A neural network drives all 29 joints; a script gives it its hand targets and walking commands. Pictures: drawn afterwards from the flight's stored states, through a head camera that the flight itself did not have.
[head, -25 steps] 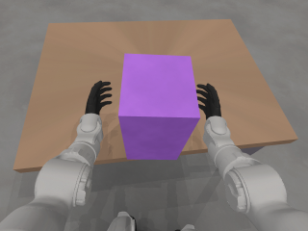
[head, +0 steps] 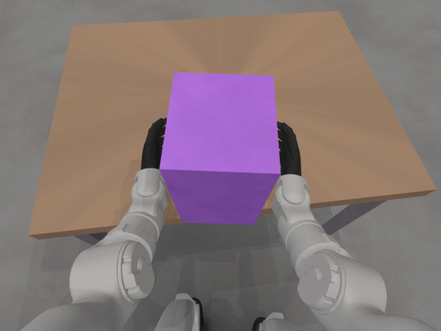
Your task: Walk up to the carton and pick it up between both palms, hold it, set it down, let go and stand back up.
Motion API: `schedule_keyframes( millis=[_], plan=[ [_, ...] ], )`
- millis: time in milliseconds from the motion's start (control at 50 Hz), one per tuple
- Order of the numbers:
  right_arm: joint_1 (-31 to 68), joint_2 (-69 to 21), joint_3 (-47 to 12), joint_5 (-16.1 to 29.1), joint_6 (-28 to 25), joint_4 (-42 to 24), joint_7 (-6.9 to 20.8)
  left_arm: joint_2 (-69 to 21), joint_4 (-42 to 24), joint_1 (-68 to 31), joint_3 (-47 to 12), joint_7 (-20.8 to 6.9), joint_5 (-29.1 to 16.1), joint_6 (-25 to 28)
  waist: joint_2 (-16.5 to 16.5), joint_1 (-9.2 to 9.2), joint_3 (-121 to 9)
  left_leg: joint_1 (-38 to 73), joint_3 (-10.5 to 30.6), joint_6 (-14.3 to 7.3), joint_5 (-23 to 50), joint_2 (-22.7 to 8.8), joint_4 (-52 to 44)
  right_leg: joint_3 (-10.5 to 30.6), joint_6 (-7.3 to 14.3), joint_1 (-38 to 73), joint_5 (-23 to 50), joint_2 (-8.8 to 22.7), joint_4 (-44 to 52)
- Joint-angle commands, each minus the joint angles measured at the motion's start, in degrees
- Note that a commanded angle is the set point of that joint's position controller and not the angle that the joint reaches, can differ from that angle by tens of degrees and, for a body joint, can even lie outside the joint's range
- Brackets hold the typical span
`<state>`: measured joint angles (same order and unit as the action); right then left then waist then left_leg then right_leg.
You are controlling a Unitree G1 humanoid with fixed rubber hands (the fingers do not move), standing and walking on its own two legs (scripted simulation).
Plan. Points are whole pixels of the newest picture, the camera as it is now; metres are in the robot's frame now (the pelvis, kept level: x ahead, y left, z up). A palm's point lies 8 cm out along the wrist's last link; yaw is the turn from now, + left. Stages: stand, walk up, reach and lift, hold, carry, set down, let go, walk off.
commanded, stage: reach and lift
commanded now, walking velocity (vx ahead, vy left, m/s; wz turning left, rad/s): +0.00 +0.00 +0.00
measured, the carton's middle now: (220, 161) +0.43 +0.05 -0.01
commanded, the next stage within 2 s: none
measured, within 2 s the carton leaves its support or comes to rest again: neither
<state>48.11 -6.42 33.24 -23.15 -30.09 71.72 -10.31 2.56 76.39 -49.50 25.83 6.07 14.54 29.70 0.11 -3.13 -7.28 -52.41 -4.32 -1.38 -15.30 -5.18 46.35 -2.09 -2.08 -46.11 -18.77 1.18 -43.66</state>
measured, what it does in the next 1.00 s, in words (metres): stands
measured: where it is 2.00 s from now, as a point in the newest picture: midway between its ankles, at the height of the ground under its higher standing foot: outside the picture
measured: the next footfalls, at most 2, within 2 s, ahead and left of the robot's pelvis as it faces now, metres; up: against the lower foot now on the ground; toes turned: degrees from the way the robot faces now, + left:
none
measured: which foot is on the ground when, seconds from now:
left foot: down 0.00-1.00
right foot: down 0.00-1.00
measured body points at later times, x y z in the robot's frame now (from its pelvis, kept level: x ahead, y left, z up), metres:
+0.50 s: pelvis +0.02 +0.00 +0.01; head +0.13 +0.03 +0.45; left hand +0.42 +0.18 +0.00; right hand +0.42 -0.08 +0.00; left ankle +0.06 +0.10 -0.70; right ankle +0.01 -0.15 -0.70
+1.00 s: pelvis +0.02 -0.01 +0.01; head +0.13 +0.03 +0.44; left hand +0.42 +0.18 +0.00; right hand +0.42 -0.08 +0.00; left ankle +0.06 +0.10 -0.70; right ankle +0.01 -0.15 -0.70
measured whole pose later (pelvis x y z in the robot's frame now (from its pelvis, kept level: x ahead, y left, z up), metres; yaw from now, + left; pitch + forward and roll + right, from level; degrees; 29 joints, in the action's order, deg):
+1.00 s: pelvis +0.02 -0.01 +0.01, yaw +1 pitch +21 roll -3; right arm 44.4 -8.7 39.3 -28.6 -35.1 73.7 -11.6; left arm 2.9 80.0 -47.4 29.3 5.2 19.4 34.0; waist 1.1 -2.7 -7.7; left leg -49.1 -3.1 -0.7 -14.8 -5.2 42.7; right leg -3.4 -1.5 -41.7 -18.0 0.7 -38.7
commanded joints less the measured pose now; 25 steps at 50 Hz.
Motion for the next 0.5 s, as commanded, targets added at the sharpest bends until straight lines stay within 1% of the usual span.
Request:
schedule_keyframes(
  millis=[0, 20, 40, 80, 160, 220, 480],
  plan=[
    [19.8, -34.2, -12.4, -11.6, -1.8, 5.7, 9.6, -25.9, 1.5, -21.5, -8.1, -7.9, 9.8, 2.7, -1.0, -1.71, -34.9, 25.9, -1.4, 2.3, 20.4, 4.0, -3.9, -1.1, 2.9, 12.7, 10.4, -4.1, 7.1],
    [23.5, -34.0, -9.4, -12.9, -2.0, 3.1, 9.3, -26.2, 3.7, -25.4, -8.2, -8.2, 9.2, 2.7, -1.7, -0.68, -34.9, 23.5, -2.8, 2.4, 17.5, 4.4, -3.6, -1.5, 3.0, 12.2, 6.8, -3.3, 7.3],
    [23.4, -34.4, -8.9, -14.0, -2.0, 3.6, 9.2, -25.6, 3.5, -25.4, -7.7, -8.1, 9.1, 3.0, -0.8, -0.92, -34.2, 22.8, -2.8, 2.0, 15.6, 4.2, -4.2, -1.5, 3.0, 13.1, 5.4, -3.2, 7.4],
    [22.4, -34.3, -8.3, -14.3, -2.1, 4.2, 9.1, -25.1, 3.4, -24.8, -7.2, -7.8, 9.5, 3.2, -1.5, -1.25, -34.0, 24.9, -2.9, 2.0, 16.0, 3.9, -4.4, -1.7, 3.4, 12.8, 4.4, -3.2, 8.0],
    [22.0, -34.8, -8.5, -14.4, -2.8, 4.7, 8.9, -25.8, 2.6, -23.7, -6.9, -7.3, 10.0, 3.7, -2.7, -1.32, -36.1, 27.4, -2.5, 2.9, 21.9, 3.7, -3.6, -2.4, 3.4, 12.5, 8.5, -3.6, 8.1],
    [21.5, -35.1, -8.8, -14.4, -3.3, 5.3, 8.9, -26.2, 2.3, -22.8, -6.9, -7.2, 10.5, 3.9, -2.9, -1.13, -35.5, 28.3, -2.1, 3.1, 23.9, 3.7, -3.6, -2.6, 3.2, 12.8, 10.1, -3.7, 8.3],
    [19.9, -36.0, -9.6, -14.4, -4.7, 6.8, 8.4, -27.5, 2.5, -20.7, -7.1, -7.2, 11.4, 4.3, -2.8, -1.03, -34.3, 28.2, -1.7, 2.9, 24.4, 3.7, -4.4, -2.7, 3.2, 13.6, 10.8, -3.7, 9.4]
  ],
)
